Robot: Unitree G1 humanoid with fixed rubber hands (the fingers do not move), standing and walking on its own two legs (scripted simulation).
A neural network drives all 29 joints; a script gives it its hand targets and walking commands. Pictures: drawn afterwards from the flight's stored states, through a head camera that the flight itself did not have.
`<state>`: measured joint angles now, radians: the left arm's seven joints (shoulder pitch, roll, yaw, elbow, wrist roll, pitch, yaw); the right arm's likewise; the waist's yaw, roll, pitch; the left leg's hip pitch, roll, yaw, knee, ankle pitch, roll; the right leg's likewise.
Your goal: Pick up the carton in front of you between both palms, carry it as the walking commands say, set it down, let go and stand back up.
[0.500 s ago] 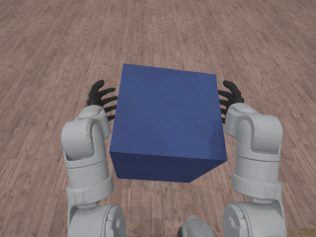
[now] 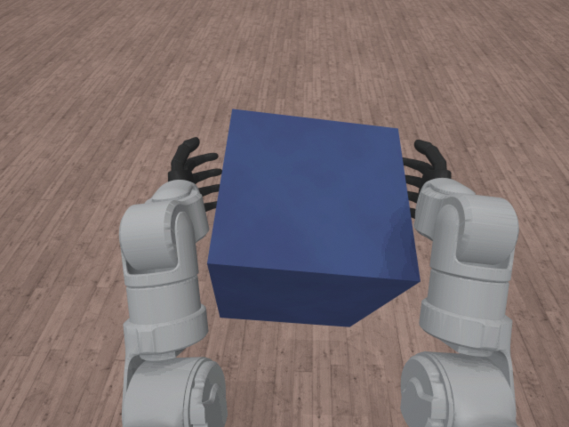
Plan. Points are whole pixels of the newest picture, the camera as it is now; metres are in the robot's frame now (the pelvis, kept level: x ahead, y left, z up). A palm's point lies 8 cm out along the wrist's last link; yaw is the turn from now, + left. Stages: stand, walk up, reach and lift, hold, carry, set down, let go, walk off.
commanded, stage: carry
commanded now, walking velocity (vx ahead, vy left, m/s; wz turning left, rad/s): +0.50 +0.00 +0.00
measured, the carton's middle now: (299, 233) +0.37 +0.01 +0.09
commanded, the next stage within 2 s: none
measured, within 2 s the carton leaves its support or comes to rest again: neither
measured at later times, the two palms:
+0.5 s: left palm (228, 122) +0.64 +0.14 +0.10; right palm (380, 123) +0.64 -0.16 +0.09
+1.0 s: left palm (224, 51) +0.93 +0.18 +0.11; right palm (343, 48) +0.93 -0.12 +0.11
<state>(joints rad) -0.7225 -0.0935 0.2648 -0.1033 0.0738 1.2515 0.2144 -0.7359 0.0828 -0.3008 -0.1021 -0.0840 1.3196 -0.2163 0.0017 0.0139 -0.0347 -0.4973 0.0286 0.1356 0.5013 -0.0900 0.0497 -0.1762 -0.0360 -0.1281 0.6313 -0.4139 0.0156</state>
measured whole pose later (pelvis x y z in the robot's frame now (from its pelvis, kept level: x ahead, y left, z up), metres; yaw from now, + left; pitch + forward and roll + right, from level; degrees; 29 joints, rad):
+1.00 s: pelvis +0.68 +0.03 +0.00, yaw -1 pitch +2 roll +1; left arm -0.14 -0.13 0.07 -0.38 0.10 1.25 0.18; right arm -0.16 0.13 -0.06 -0.34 -0.10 1.28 -0.18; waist -0.01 -0.05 -0.18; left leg -0.49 0.05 0.24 0.57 -0.11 0.07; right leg -0.07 -0.10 -0.10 0.75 -0.49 0.03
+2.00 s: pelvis +1.33 +0.02 +0.00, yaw -1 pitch +3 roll +0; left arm -0.11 -0.13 0.03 -0.47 0.09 1.26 0.17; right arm -0.14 0.13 -0.05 -0.45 -0.09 1.25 -0.19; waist 0.00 -0.02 -0.11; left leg -0.48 0.05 0.23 0.47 -0.02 0.06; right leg 0.06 -0.08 -0.18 0.46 -0.50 0.04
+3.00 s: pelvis +1.53 +0.00 +0.01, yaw +0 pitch +3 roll +0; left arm -0.11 -0.13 0.03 -0.35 0.12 1.25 0.17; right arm -0.14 0.13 -0.05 -0.34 -0.12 1.23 -0.17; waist 0.00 0.01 -0.13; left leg -0.20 0.07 0.18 0.54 -0.38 -0.01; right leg -0.30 -0.06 -0.19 0.56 -0.30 -0.02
